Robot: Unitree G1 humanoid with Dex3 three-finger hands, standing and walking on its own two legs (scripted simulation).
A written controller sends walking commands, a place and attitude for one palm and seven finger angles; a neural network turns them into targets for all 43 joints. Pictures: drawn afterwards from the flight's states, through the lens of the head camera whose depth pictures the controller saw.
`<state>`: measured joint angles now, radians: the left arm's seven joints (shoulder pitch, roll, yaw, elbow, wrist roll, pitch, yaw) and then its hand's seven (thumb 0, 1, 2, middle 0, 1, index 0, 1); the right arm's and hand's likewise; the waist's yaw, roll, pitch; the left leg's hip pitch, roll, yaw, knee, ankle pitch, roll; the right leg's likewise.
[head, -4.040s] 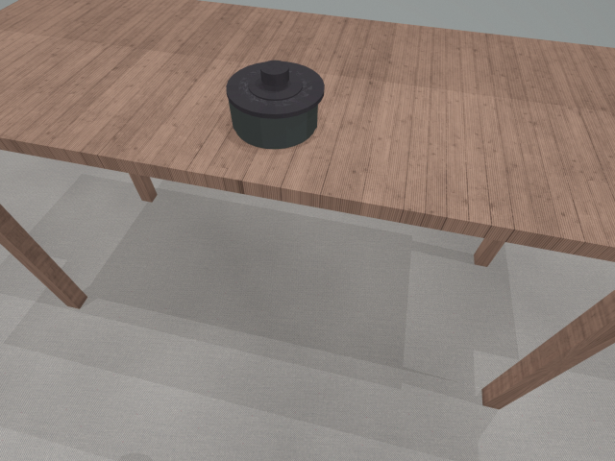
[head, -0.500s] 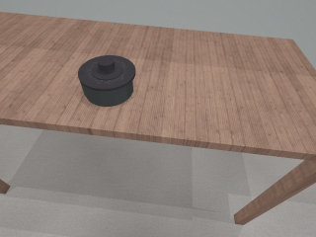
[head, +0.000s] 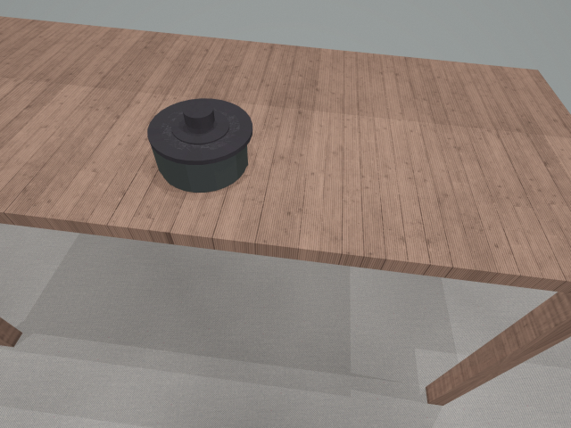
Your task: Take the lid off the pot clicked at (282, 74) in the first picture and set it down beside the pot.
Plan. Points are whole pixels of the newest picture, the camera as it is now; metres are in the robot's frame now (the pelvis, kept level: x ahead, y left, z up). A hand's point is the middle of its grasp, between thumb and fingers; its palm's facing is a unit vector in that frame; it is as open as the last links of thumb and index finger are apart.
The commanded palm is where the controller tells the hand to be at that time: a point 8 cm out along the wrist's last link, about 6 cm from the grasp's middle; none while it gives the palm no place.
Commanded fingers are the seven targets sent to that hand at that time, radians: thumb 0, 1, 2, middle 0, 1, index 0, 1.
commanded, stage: look again from close up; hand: left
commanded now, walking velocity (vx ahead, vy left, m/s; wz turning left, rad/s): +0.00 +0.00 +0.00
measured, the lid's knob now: (198, 114) +0.52 +0.17 +0.16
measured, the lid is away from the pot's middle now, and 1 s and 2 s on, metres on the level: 0.00 0.00 0.00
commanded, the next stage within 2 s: lift the closed hand beside the body in 0.04 s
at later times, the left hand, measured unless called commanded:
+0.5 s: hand out of the picture +0.11 +0.20 +0.00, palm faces +0.16 -0.95 -0.25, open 5.0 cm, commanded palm +0.07 +0.25 +0.04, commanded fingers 0.00 0.90 0.90 -1.04 -1.21 -1.04 -1.21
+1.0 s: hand out of the picture +0.10 +0.24 +0.12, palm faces +0.32 -0.85 -0.42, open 3.1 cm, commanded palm +0.04 +0.28 +0.15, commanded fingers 0.00 0.90 0.90 -1.30 -1.50 -1.30 -1.50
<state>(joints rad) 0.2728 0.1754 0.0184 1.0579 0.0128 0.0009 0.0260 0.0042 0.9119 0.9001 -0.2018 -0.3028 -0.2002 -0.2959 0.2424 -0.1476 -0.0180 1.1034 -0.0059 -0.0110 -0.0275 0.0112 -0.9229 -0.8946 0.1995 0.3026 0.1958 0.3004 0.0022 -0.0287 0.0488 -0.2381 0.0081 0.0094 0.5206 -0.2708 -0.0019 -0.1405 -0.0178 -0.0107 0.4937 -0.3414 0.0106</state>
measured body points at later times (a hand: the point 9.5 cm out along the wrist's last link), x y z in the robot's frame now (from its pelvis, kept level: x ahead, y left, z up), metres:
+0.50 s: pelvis -0.04 +0.01 +0.00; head -0.06 +0.01 +0.45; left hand +0.10 +0.25 +0.02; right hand +0.20 -0.21 -0.02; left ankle +0.00 +0.12 -0.74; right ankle -0.05 -0.13 -0.74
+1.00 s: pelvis -0.04 +0.01 +0.01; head -0.07 +0.00 +0.46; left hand +0.08 +0.29 +0.15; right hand +0.15 -0.19 -0.07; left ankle +0.00 +0.12 -0.74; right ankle -0.05 -0.13 -0.74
